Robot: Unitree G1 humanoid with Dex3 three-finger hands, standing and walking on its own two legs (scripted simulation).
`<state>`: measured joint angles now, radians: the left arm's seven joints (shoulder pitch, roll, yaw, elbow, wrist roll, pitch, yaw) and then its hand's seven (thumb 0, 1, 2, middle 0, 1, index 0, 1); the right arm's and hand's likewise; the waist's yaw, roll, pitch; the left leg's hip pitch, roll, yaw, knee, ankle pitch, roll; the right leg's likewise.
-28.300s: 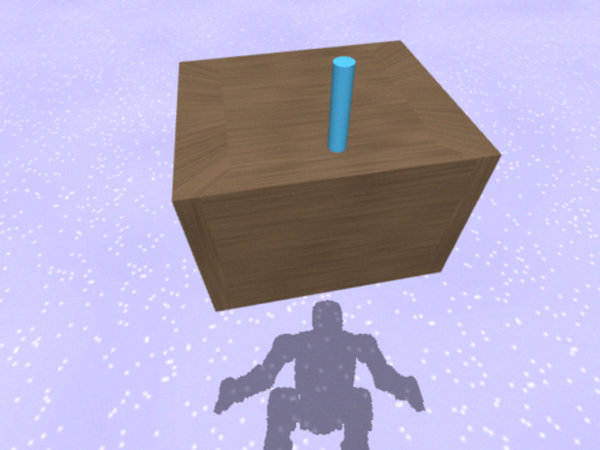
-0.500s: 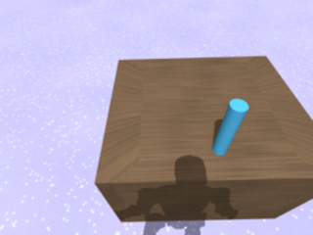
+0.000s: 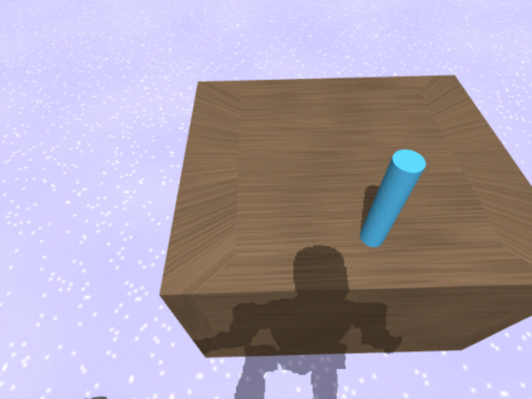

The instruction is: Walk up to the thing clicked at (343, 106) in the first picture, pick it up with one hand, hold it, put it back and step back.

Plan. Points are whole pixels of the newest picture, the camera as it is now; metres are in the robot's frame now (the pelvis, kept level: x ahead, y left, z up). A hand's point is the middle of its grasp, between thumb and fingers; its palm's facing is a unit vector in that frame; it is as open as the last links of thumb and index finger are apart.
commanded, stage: step back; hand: right
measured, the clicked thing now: (387, 204) +0.46 -0.22 -0.05
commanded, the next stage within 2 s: none
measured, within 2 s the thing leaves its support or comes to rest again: neither
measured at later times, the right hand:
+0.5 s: hand out of the picture -0.05 -0.23 -0.15, palm faces +0.03 +0.90 -0.43, open 7.4 cm
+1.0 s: hand out of the picture -0.12 -0.24 -0.17, palm faces -0.03 +0.91 -0.42, open 7.4 cm
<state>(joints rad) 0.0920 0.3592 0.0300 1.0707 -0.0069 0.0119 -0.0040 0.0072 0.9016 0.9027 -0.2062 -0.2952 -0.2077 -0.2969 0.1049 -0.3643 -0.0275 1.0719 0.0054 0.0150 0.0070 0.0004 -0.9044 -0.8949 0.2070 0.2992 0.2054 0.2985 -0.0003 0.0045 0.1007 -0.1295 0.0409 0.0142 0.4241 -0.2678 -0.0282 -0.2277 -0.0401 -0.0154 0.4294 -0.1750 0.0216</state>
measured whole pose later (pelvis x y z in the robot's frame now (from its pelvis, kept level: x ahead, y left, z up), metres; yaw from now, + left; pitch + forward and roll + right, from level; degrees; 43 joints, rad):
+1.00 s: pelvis -0.21 +0.04 -0.03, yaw -2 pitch -2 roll +1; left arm 0.09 0.38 0.06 0.76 0.02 0.06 0.00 0.01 0.90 0.90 -0.21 -0.30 -0.21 -0.30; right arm 0.16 -0.39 -0.05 0.87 -0.02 0.02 -0.01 0.00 -0.91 -0.89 0.21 0.30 0.20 0.30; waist 0.02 -0.04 0.19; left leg -0.28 -0.05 -0.01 0.68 -0.35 0.02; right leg -0.43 -0.02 0.04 0.76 -0.35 -0.01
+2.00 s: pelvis -0.52 +0.00 -0.02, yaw -3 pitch -2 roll -1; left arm 0.17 0.39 0.07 0.86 0.01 0.06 0.01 0.01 0.90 0.90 -0.21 -0.30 -0.21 -0.30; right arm 0.11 -0.38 -0.05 0.83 -0.04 0.04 -0.01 0.00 -0.90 -0.89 0.21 0.30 0.21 0.30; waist 0.02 0.00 0.16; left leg -0.37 0.04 0.02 0.62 -0.22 0.02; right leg -0.34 0.05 0.08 0.98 -0.53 0.02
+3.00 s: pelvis -0.61 +0.02 -0.01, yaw +0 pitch -2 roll -1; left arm 0.17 0.37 0.03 1.02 0.01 -0.01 -0.01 0.01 0.90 0.90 -0.21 -0.30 -0.21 -0.30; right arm 0.15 -0.35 -0.04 1.03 -0.03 -0.02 0.01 0.00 -0.90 -0.89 0.21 0.30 0.21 0.30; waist 0.02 -0.01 0.06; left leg -0.25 0.02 0.02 0.62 -0.33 0.00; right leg -0.24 -0.01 0.01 0.58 -0.29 0.01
